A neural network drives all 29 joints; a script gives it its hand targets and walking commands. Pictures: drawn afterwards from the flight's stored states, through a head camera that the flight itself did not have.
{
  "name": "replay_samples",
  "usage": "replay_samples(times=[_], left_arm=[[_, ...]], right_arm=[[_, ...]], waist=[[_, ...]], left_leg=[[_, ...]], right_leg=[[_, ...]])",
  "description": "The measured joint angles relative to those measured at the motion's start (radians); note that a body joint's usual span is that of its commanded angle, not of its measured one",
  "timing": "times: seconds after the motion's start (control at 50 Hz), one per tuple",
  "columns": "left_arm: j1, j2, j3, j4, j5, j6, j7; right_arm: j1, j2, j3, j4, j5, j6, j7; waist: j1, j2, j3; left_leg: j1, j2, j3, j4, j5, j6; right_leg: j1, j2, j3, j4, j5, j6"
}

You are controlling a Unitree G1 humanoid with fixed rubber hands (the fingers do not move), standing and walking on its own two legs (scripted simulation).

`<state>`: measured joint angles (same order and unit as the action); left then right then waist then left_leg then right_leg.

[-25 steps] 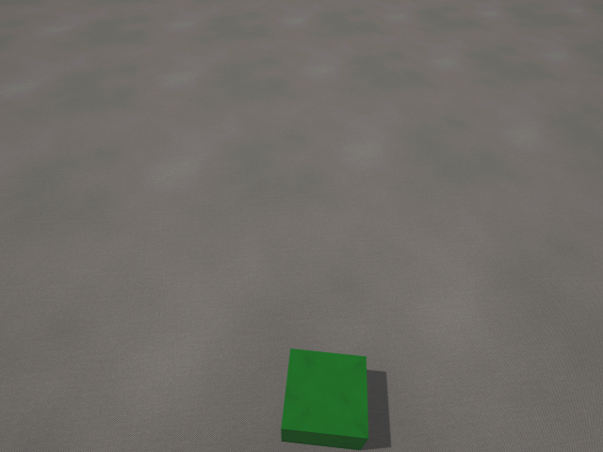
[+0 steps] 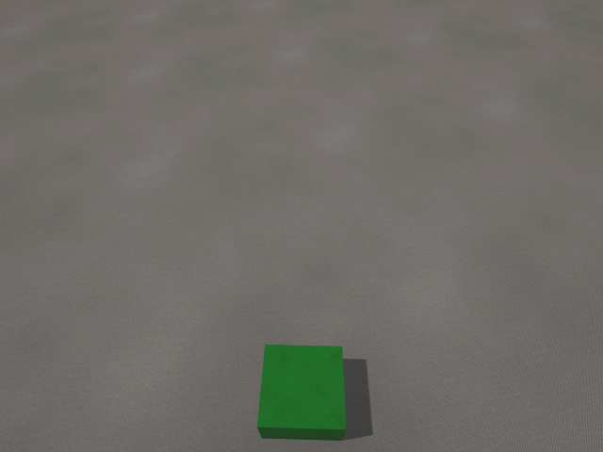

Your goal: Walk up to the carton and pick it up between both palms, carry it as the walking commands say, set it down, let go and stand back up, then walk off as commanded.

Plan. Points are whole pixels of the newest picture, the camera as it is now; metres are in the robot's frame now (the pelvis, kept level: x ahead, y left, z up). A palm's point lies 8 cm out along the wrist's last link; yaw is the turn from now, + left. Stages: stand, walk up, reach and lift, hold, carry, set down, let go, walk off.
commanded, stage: walk up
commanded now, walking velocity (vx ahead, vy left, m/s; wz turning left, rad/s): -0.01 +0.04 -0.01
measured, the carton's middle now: (302, 391) +0.40 +0.01 -0.69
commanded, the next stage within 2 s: stand in 0.78 s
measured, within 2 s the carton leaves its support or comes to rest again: neither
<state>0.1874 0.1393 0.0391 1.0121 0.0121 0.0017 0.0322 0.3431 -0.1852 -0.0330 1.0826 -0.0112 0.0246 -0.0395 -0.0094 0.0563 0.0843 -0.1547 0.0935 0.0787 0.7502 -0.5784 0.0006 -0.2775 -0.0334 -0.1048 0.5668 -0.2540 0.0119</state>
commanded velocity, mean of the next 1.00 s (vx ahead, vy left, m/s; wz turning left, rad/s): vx -0.02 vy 0.01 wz -0.01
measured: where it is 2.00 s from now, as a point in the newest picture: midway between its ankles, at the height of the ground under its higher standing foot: outside the picture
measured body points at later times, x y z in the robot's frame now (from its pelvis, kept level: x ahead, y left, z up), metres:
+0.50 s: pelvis -0.03 +0.07 +0.02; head -0.04 +0.10 +0.47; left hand -0.04 +0.32 -0.15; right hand -0.05 -0.15 -0.12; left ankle -0.05 +0.16 -0.73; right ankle -0.04 -0.08 -0.69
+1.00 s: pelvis -0.04 +0.08 +0.02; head -0.03 +0.08 +0.47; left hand -0.05 +0.28 -0.15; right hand -0.06 -0.14 -0.14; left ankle -0.05 +0.16 -0.73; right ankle -0.05 -0.05 -0.72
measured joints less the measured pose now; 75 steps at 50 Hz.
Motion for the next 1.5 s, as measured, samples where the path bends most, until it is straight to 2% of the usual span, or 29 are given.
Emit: replay_samples(times=[0.06,0.16,0.2,0.26,0.3,0.34,0.36,0.4,0.44,0.54,0.6,0.62,0.7,0.98,1.02,1.06,1.12,1.18,1.22,1.28,1.38,1.5], left_arm=[[0.012,-0.023,-0.014,0.008,0.002,0.000,0.018],[0.007,0.004,0.002,-0.009,0.001,0.008,0.023],[0.009,0.023,0.014,-0.014,0.010,0.017,0.021],[0.010,0.057,0.027,-0.005,0.017,0.034,0.015],[0.020,0.074,0.036,0.004,0.013,0.043,0.006],[0.037,0.091,0.039,0.029,0.009,0.059,-0.003],[0.051,0.096,0.037,0.041,0.008,0.064,-0.010],[0.074,0.099,0.031,0.063,0.010,0.065,-0.023],[0.091,0.094,0.025,0.079,0.005,0.058,-0.029],[0.104,0.064,0.002,0.089,-0.008,0.048,-0.016],[0.100,0.042,-0.012,0.099,-0.009,0.035,-0.004],[0.096,0.029,-0.015,0.109,-0.007,0.030,-0.001],[0.086,-0.013,-0.027,0.131,-0.005,0.010,0.002],[0.087,-0.030,-0.027,0.154,-0.006,-0.005,0.007],[0.058,-0.003,-0.062,0.065,-0.040,0.075,0.018],[-0.027,0.041,-0.086,-0.050,-0.097,0.168,0.034],[-0.182,0.089,-0.106,-0.190,-0.153,0.348,0.040],[-0.263,0.090,-0.087,-0.275,-0.134,0.526,0.023],[-0.261,0.062,-0.062,-0.336,-0.100,0.599,0.008],[-0.209,0.008,-0.039,-0.417,-0.040,0.637,-0.015],[-0.094,-0.055,-0.006,-0.527,0.034,0.593,-0.045],[-0.103,-0.053,0.020,-0.583,0.013,0.517,-0.045]], right_arm=[[-0.017,0.007,0.002,-0.005,-0.002,0.008,0.009],[-0.072,0.004,-0.025,-0.063,-0.007,0.029,0.014],[-0.091,-0.007,-0.032,-0.085,-0.011,0.033,0.019],[-0.094,-0.020,-0.031,-0.108,-0.011,0.022,0.020],[-0.073,-0.032,-0.026,-0.123,-0.016,0.006,0.021],[-0.055,-0.018,-0.017,-0.106,-0.015,-0.005,0.021],[-0.041,-0.008,-0.009,-0.096,-0.018,-0.008,0.023],[-0.013,0.012,0.006,-0.074,-0.018,-0.015,0.025],[0.006,0.035,0.017,-0.052,-0.015,-0.027,0.021],[0.011,0.091,0.042,-0.021,-0.011,-0.058,0.016],[0.004,0.103,0.040,-0.005,-0.007,-0.055,0.012],[-0.002,0.099,0.038,0.002,-0.003,-0.055,0.014],[-0.021,0.081,0.030,0.024,0.008,-0.054,0.013],[-0.035,0.061,0.023,0.071,-0.005,-0.043,0.005],[-0.048,0.055,0.039,-0.038,0.018,0.040,0.006],[-0.132,0.028,0.042,-0.153,0.071,0.141,-0.012],[-0.312,-0.026,0.046,-0.282,0.126,0.317,-0.014],[-0.406,-0.039,0.050,-0.375,0.114,0.503,0.008],[-0.401,-0.024,0.041,-0.435,0.074,0.576,0.027],[-0.355,0.019,0.019,-0.492,0.000,0.608,0.035],[-0.258,0.095,-0.030,-0.558,-0.050,0.547,0.043],[-0.262,0.091,-0.064,-0.608,-0.031,0.469,0.062]], waist=[[0.010,-0.014,-0.012],[0.030,-0.053,0.001],[0.041,-0.061,-0.005],[0.050,-0.073,-0.031],[0.038,-0.063,-0.056],[0.024,-0.077,-0.069],[0.019,-0.081,-0.079],[0.013,-0.083,-0.093],[0.012,-0.086,-0.096],[0.016,-0.101,-0.065],[0.014,-0.112,-0.048],[0.012,-0.102,-0.041],[-0.007,-0.065,-0.027],[0.002,-0.062,-0.031],[0.018,-0.060,-0.084],[0.008,-0.064,-0.107],[-0.007,-0.058,-0.131],[-0.005,-0.052,-0.170],[0.010,-0.051,-0.173],[0.024,-0.052,-0.149],[0.015,-0.069,-0.094],[0.010,-0.066,-0.113]], left_leg=[[-0.043,-0.038,-0.022,0.009,-0.003,0.016],[-0.189,-0.074,-0.022,0.194,0.008,-0.019],[-0.213,-0.068,-0.027,0.189,0.050,-0.024],[-0.163,-0.057,-0.023,0.015,0.121,-0.025],[-0.103,-0.047,-0.027,-0.152,0.189,-0.012],[-0.101,-0.054,-0.020,-0.155,0.247,0.008],[-0.088,-0.056,-0.016,-0.171,0.252,0.015],[-0.045,-0.058,-0.012,-0.241,0.275,0.025],[-0.004,-0.065,-0.010,-0.315,0.312,0.030],[0.026,-0.092,0.003,-0.362,0.337,0.045],[0.015,-0.119,0.017,-0.336,0.321,0.049],[0.016,-0.119,0.019,-0.328,0.315,0.049],[0.039,-0.110,0.010,-0.359,0.333,0.048],[0.057,-0.122,-0.003,-0.402,0.365,0.052],[-0.076,-0.114,-0.001,-0.305,0.322,0.053],[-0.209,-0.115,-0.012,-0.188,0.309,0.053],[-0.328,-0.113,-0.019,-0.087,0.274,0.054],[-0.378,-0.108,-0.012,-0.070,0.270,0.057],[-0.372,-0.100,-0.006,-0.084,0.272,0.054],[-0.355,-0.091,-0.003,-0.099,0.273,0.048],[-0.393,-0.084,-0.003,-0.055,0.253,0.038],[-0.573,-0.073,-0.010,0.092,0.212,0.028]], right_leg=[[0.019,-0.016,0.007,-0.061,0.042,0.002],[-0.004,-0.065,0.025,-0.111,0.101,0.015],[-0.026,-0.076,0.038,-0.117,0.119,0.025],[-0.060,-0.085,0.055,-0.102,0.129,0.041],[-0.093,-0.082,0.050,-0.049,0.090,0.052],[-0.123,-0.072,0.079,0.050,-0.059,0.041],[-0.133,-0.057,0.098,0.111,-0.090,0.036],[-0.138,-0.030,0.105,0.223,-0.090,0.034],[-0.111,-0.017,0.095,0.252,-0.064,0.028],[0.017,0.006,0.089,0.074,-0.075,0.007],[0.109,-0.001,0.084,-0.107,0.010,-0.003],[0.131,-0.001,0.084,-0.142,0.001,-0.001],[0.163,0.009,0.074,-0.191,0.026,0.009],[0.181,-0.002,0.060,-0.220,0.046,0.011],[0.045,0.004,0.067,-0.114,-0.023,-0.006],[-0.078,-0.004,0.054,-0.008,-0.025,-0.020],[-0.191,-0.009,0.047,0.087,-0.051,-0.003],[-0.244,-0.003,0.055,0.103,-0.050,-0.007],[-0.240,0.006,0.061,0.085,-0.043,-0.013],[-0.223,0.016,0.066,0.062,-0.034,-0.014],[-0.267,0.019,0.066,0.116,-0.060,-0.015],[-0.448,0.023,0.060,0.267,-0.105,-0.025]])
